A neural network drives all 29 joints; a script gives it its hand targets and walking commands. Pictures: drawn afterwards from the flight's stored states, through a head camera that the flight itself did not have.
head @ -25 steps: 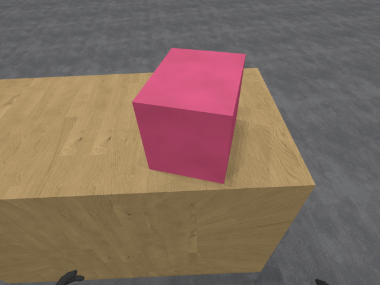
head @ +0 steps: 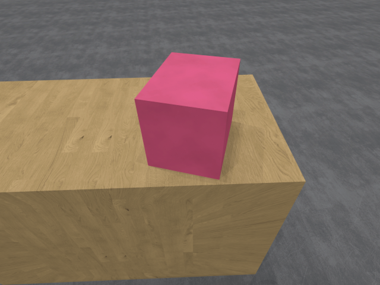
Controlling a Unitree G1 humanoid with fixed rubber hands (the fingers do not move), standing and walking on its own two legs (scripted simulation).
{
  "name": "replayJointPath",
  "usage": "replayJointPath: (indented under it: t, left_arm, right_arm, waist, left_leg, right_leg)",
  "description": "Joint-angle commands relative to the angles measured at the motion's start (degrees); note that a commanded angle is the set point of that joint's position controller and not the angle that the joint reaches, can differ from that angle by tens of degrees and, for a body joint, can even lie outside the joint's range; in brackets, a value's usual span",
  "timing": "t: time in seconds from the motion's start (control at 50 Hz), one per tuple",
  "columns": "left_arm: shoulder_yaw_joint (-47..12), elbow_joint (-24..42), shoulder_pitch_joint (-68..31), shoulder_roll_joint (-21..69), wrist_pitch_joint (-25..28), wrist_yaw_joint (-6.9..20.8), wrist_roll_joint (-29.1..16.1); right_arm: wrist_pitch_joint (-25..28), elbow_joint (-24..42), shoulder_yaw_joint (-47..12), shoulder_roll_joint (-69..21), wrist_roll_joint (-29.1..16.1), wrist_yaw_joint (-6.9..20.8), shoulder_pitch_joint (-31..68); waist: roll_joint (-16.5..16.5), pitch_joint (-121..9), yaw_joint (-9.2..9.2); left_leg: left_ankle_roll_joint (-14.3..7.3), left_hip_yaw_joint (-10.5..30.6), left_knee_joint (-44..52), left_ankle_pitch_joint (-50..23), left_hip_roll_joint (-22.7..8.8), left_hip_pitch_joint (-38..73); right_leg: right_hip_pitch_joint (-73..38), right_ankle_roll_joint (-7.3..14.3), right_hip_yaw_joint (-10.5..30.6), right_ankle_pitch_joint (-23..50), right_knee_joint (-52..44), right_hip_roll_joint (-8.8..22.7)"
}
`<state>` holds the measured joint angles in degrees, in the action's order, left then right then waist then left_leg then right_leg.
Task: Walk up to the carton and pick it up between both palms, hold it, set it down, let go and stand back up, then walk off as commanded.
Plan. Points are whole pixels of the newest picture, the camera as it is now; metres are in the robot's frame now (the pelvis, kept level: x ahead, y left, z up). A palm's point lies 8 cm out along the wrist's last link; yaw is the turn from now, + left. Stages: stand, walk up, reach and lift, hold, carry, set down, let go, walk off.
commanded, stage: stand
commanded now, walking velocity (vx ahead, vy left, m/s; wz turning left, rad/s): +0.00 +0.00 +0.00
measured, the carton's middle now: (194, 112) +0.57 +0.01 +0.08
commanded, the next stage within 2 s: walk off in 1.50 s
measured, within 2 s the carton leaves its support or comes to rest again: neither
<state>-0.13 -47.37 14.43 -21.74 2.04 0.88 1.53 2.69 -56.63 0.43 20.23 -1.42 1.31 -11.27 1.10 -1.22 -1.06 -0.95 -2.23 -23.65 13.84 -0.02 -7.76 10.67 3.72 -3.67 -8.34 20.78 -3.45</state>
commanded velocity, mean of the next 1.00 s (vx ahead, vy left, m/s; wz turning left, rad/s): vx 0.00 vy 0.00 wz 0.00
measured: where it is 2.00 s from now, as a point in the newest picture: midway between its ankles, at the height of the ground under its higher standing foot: outside the picture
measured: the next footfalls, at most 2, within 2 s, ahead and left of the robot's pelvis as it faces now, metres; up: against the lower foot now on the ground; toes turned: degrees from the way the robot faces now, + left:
none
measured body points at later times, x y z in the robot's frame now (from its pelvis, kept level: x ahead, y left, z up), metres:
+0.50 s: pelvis +0.01 +0.00 +0.00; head -0.01 +0.00 +0.45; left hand +0.11 +0.31 -0.10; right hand +0.10 -0.29 -0.13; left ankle -0.01 +0.11 -0.74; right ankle +0.04 -0.07 -0.74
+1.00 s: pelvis +0.00 +0.00 +0.00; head -0.01 -0.01 +0.45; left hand +0.10 +0.31 -0.10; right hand +0.09 -0.30 -0.13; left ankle -0.01 +0.11 -0.74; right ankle +0.04 -0.07 -0.74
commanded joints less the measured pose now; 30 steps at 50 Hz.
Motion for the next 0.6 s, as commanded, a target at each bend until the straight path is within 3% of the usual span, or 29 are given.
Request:
replayJointPath:
  t: [0.0, 0.02, 0.04, 0.1, 0.14, 0.16, 0.18, 0.2, 0.22, 0.24, 0.28, 0.3, 0.32, 0.34, 0.36, 0.38, 0.4, 0.42, 0.44, 0.46, 0.48, 0.5, 0.52, 0.54, 0.56, 0.58]
  left_arm:
    - [3.27, -2.79, -5.37, -12.0, 1.59, -1.26, -0.85]
    - [2.97, -2.28, -4.71, -11.56, 1.65, -1.07, -1.34]
    - [2.33, -2.35, -6.02, -10.9, 1.62, -0.91, -0.99]
    - [3.27, -3.19, -2.92, -11.08, 1.63, -1.11, -1.02]
    - [3.03, -3.77, -3.27, -13.37, 2.18, -0.81, -1.56]
    - [2.54, -4.04, -2.38, -11.97, 2.17, -0.76, -1.79]
    - [2.6, -4.49, -2.45, -11.77, 2.06, -0.97, -1.57]
    - [2.31, -4.33, -2.32, -10.33, 1.87, -1.02, -1.24]
    - [2.67, -4.22, -5.59, -12.91, 1.45, -1.34, -0.87]
    - [2.9, -3.28, -5.66, -12.13, 1.45, -1.23, -1.02]
    - [2.92, -4.0, -3.68, -11.28, 1.43, -0.96, -1.0]
    - [2.19, -4.14, -4.32, -9.79, 1.59, -0.87, -1.07]
    - [2.93, -4.1, -4.12, -11.48, 1.91, -1.03, -1.07]
    - [3.21, -4.46, -4.5, -12.82, 1.62, -1.27, -1.23]
    - [2.88, -4.19, -3.18, -11.81, 1.58, -1.26, -1.33]
    - [2.69, -3.94, -4.94, -10.8, 1.47, -1.14, -1.15]
    - [3.03, -3.23, -5.13, -11.0, 1.77, -1.04, -1.24]
    - [2.43, -3.8, -6.15, -10.71, 1.61, -1.49, -1.41]
    - [2.42, -4.16, -6.69, -9.93, 2.03, -1.1, -1.71]
    - [2.3, -4.53, -5.15, -10.23, 1.74, -0.92, -1.13]
    - [2.49, -4.67, -5.83, -11.5, 1.38, -1.36, -1.5]
    - [2.84, -4.21, -5.39, -11.36, 1.75, -1.42, -1.05]
    - [2.4, -4.79, -5.06, -10.59, 1.24, -1.09, -1.31]
    - [2.89, -4.84, -6.6, -11.03, 1.37, -1.23, -1.44]
    - [2.11, -5.41, -5.35, -10.1, 1.57, -1.06, -1.41]
    - [2.81, -5.52, -4.17, -10.74, 1.5, -1.27, -1.66]
  right_arm:
    - [0.86, 1.11, 1.59, 12.07, 3.29, -0.08, 2.39]
    - [0.91, 0.46, 1.66, 11.86, 3.31, -0.62, 1.42]
    - [1.17, 0.77, 1.19, 12.94, 4.04, -0.56, 2.55]
    - [0.56, 0.68, 1.56, 12.86, 3.72, -0.6, 4.46]
    - [0.81, 0.23, 1.02, 11.34, 3.43, -0.18, 0.85]
    - [0.86, 0.34, 1.43, 12.14, 2.96, -0.37, 2.28]
    - [0.82, 0.64, 0.93, 11.2, 3.25, -0.45, 2.12]
    - [0.64, 0.04, 1.3, 13.28, 3.04, -0.83, 4.07]
    - [0.65, 0.37, 1.02, 10.83, 3.35, -0.93, 3.1]
    - [0.56, -0.01, 1.14, 12.38, 3.7, -0.99, 2.42]
    - [0.5, 0.03, 1.61, 12.97, 3.25, -0.95, 2.12]
    - [0.85, 0.51, 2.0, 13.04, 3.02, -1.02, 3.55]
    - [0.95, -0.03, 1.83, 13.04, 3.54, -0.71, 2.99]
    - [0.68, 0.33, 1.17, 12.45, 3.42, -0.71, 3.97]
    - [0.43, 1.16, 0.99, 10.35, 3.02, -0.67, 2.79]
    - [0.62, 0.62, 1.88, 12.24, 3.06, -0.92, 4.38]
    - [0.68, 0.24, 2.08, 12.93, 2.73, -1.18, 3.66]
    - [0.24, 0.44, 1.9, 12.62, 3.2, -1.4, 4.25]
    - [0.26, 0.33, 1.73, 13.07, 3.22, -1.25, 2.66]
    - [0.39, -0.22, 2.25, 13.99, 3.15, -1.49, 4.84]
    - [0.18, 0.88, 1.89, 12.98, 3.23, -1.33, 3.44]
    - [0.23, 0.91, 2.13, 12.2, 3.28, -1.4, 3.17]
    - [0.39, 0.37, 1.71, 13.28, 2.88, -1.44, 3.31]
    - [0.2, 0.57, 0.93, 11.23, 3.28, -1.32, 2.69]
    - [-0.06, -0.61, 1.51, 11.99, 3.3, -1.56, 1.92]
    - [0.3, -0.01, 1.42, 12.44, 3.32, -1.27, 2.19]
  waist:
    - [-1.45, 3.24, 2.26]
    - [-3.99, 1.08, 2.25]
    - [1.89, 4.95, 2.57]
    - [0.65, 1.57, 0.57]
    - [-1.22, -0.35, 1.72]
    - [-1.16, 0.53, 0.98]
    - [1.48, 0.98, 1.27]
    - [-0.12, 2.66, -0.25]
    - [1.15, 1.64, 2.52]
    - [0.37, 3.01, 0.84]
    - [-1.29, 0.93, 0.6]
    - [-1.16, 2.82, 1.33]
    - [-0.7, 3.37, 0.97]
    - [0.55, 1.43, 1.85]
    - [-0.99, -2.53, 1.73]
    - [0.14, 1.16, 1.14]
    - [-0.36, -3.55, 1.17]
    - [-3.21, -1.23, 0.79]
    - [1.69, -0.77, 1.21]
    - [0.82, -1.82, 0.91]
    - [-2.83, -1.14, 1.27]
    - [0.91, 1.18, 0.91]
    - [-0.51, -0.02, 0.44]
    - [1.73, 1.51, 1.84]
    - [2.0, 3.66, 0.76]
    - [-0.07, -1.11, 0.73]
  left_leg:
    - [-2.0, 8.91, 9.61, 1.62, -7.48, -3.69]
    - [-2.52, 10.42, 9.63, 1.1, -7.76, -2.94]
    - [-2.21, 9.39, 8.25, 0.5, -7.83, -3.26]
    - [-2.55, 9.7, 8.21, -1.1, -7.31, -5.08]
    - [-2.75, 9.94, 9.67, -2.18, -8.03, -0.95]
    - [-2.32, 10.08, 9.14, -2.51, -7.94, -0.88]
    - [-2.71, 9.65, 8.68, -4.68, -8.05, -1.78]
    - [-2.47, 9.86, 8.6, -4.76, -7.61, -2.62]
    - [-1.71, 8.61, 8.87, -4.57, -7.68, -1.14]
    - [-1.9, 9.14, 8.54, -3.57, -8.36, -2.76]
    - [-2.07, 9.01, 8.81, -4.84, -7.7, -0.87]
    - [-2.58, 10.09, 8.67, -4.43, -8.17, -2.56]
    - [-1.62, 8.59, 9.51, -5.88, -7.47, -0.63]
    - [-1.88, 9.12, 9.08, -5.78, -8.09, -1.94]
    - [-1.66, 8.98, 8.49, -6.86, -8.27, 1.31]
    - [-1.0, 8.49, 8.24, -8.28, -7.93, -0.92]
    - [-1.22, 8.89, 8.44, -6.75, -7.48, 1.39]
    - [-1.9, 9.47, 8.27, -8.03, -8.05, 0.71]
    - [-1.79, 8.68, 8.28, -8.77, -8.13, 1.16]
    - [-1.81, 9.25, 8.28, -7.97, -8.47, 1.83]
    - [-1.75, 9.46, 9.2, -9.76, -8.42, 1.44]
    - [-2.22, 9.3, 8.46, -8.37, -8.96, -0.48]
    - [-1.95, 9.27, 8.81, -5.12, -8.72, -0.99]
    - [-1.38, 7.94, 9.34, -4.21, -8.37, -0.89]
    - [-1.75, 9.01, 9.62, -3.54, -8.41, -2.46]
    - [-2.1, 9.17, 10.1, -2.73, -8.13, 0.58]
  right_leg:
    - [-1.1, -1.01, 11.71, -6.48, -5.41, 10.65]
    - [-2.06, -1.11, 11.23, -7.6, -4.95, 10.41]
    - [1.03, -1.04, 12.48, -8.14, -5.99, 10.93]
    - [-5.19, -0.42, 11.78, -3.17, -4.62, 10.85]
    - [-4.89, -0.58, 12.51, -0.85, -3.95, 11.48]
    - [-3.13, -0.88, 11.82, 0.71, -4.02, 11.44]
    - [-3.38, -0.67, 11.66, 1.17, -3.65, 11.24]
    - [-3.01, -0.44, 11.48, 1.4, -4.05, 11.28]
    - [-2.22, -0.89, 11.84, -1.11, -3.45, 11.59]
    - [-2.13, -0.44, 11.62, -2.0, -4.19, 10.91]
    - [-3.74, -0.44, 11.11, -0.55, -4.34, 10.33]
    - [-2.26, -0.14, 10.83, 0.25, -4.78, 10.88]
    - [-1.35, -1.42, 10.3, 1.39, -5.19, 10.01]
    - [-4.52, -0.62, 11.13, 3.22, -3.97, 11.04]
    - [-5.06, -0.6, 10.64, 3.54, -3.68, 11.45]
    - [-3.96, -1.23, 10.56, 5.62, -4.43, 11.02]
    - [-6.2, -0.96, 10.72, 5.0, -4.6, 11.18]
    - [-4.53, -0.74, 11.26, 5.34, -3.74, 11.49]
    - [-4.5, -0.74, 11.28, 5.63, -3.71, 11.8]
    - [-4.66, -0.77, 9.85, 5.7, -4.16, 11.3]
    - [-3.91, -1.37, 9.47, 6.54, -3.71, 10.71]
    - [-2.62, -0.59, 11.15, 3.13, -3.53, 11.8]
    - [-4.23, -0.8, 9.92, 1.95, -4.45, 11.11]
    - [-2.84, -0.83, 11.23, 1.41, -3.91, 11.15]
    - [-3.88, -0.32, 11.39, 1.42, -5.0, 11.57]
    - [-5.7, -0.87, 11.15, 1.27, -4.98, 11.43]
